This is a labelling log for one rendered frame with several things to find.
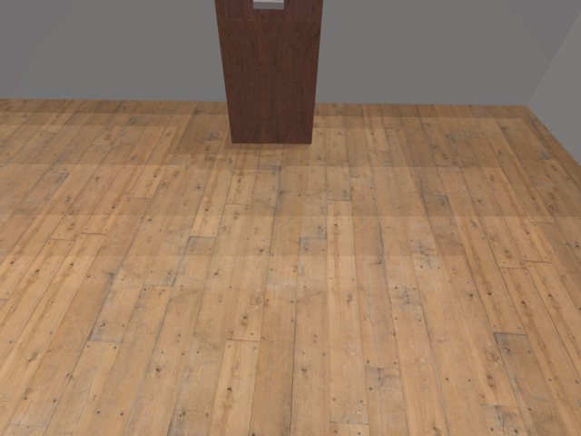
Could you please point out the drawer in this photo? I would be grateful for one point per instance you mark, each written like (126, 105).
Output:
(294, 10)

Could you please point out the cabinet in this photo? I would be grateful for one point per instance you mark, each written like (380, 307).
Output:
(270, 74)

